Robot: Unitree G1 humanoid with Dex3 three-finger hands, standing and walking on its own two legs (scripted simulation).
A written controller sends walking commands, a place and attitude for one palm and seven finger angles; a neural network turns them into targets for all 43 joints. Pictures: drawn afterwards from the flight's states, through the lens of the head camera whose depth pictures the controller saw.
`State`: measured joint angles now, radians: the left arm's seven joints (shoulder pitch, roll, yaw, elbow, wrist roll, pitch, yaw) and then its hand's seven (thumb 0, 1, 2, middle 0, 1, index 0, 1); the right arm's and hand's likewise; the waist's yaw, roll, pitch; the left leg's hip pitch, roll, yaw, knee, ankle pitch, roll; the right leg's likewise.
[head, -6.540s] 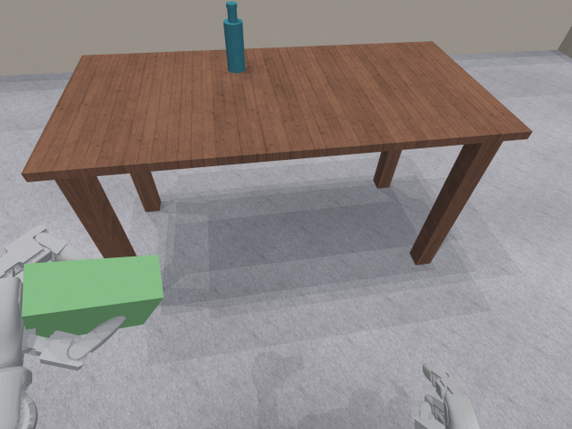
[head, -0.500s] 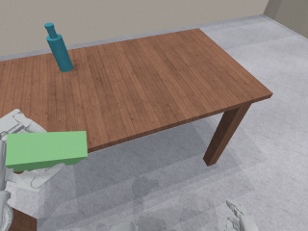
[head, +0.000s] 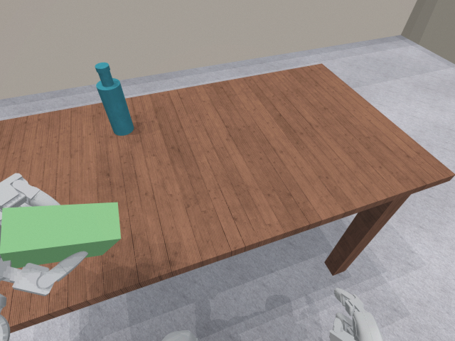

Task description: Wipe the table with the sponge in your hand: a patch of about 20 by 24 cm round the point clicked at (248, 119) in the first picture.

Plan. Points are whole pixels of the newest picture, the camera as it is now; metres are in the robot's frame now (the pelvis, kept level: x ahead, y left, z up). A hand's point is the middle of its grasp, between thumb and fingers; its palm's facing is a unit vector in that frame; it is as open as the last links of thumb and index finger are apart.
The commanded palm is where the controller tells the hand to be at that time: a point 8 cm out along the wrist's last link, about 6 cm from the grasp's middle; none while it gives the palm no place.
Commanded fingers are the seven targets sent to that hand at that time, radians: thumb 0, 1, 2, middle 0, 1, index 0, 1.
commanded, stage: come to a stop and stand still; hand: left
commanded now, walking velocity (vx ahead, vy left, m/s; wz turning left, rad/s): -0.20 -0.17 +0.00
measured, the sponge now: (78, 234) +0.22 +0.22 +0.15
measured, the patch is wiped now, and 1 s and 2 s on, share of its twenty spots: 0.00 0.00 0.00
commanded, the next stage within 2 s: look again from close up in 0.90 s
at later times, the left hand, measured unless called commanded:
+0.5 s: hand (37, 198) +0.25 +0.28 +0.17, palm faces +0.37 -0.82 -0.44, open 9.3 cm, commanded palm +0.21 +0.30 +0.19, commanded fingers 0.00 0.10 1.30 -1.20 -1.60 -1.20 -1.60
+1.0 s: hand (17, 176) +0.28 +0.31 +0.19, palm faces +0.46 -0.76 -0.46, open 9.3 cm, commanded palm +0.21 +0.30 +0.19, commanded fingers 0.00 0.10 1.30 -1.20 -1.60 -1.20 -1.60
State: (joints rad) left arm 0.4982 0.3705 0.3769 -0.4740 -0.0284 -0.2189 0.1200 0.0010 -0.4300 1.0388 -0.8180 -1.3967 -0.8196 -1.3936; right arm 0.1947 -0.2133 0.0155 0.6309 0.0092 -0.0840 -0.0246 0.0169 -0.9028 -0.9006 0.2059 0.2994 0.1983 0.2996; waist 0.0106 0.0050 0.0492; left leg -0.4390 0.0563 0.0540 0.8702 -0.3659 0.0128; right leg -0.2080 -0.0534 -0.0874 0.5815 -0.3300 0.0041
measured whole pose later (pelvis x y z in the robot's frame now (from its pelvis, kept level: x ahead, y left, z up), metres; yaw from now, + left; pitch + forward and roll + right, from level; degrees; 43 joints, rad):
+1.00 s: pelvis +0.04 +0.02 +0.01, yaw -1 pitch +0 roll -1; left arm 0.28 0.48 0.44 -0.27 -0.05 -0.19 0.10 0.00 -0.43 1.04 -0.82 -1.40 -0.82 -1.40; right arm 0.23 -0.23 0.00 0.60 0.02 -0.11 -0.05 0.02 -0.90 -0.90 0.20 0.30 0.20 0.30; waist 0.06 0.02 0.04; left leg -0.28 0.05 0.02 0.48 -0.21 0.01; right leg -0.22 0.08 -0.08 0.38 -0.16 -0.06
